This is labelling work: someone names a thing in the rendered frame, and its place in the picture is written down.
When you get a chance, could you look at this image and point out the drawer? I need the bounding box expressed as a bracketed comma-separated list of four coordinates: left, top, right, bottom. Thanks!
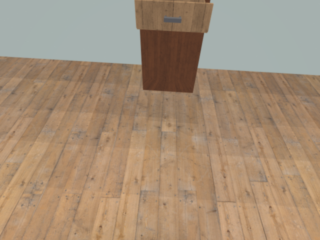
[134, 0, 214, 33]

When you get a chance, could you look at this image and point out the handle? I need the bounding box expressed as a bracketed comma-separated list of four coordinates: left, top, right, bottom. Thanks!
[164, 15, 182, 23]

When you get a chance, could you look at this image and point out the cabinet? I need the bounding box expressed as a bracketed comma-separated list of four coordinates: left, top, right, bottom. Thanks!
[140, 0, 211, 93]

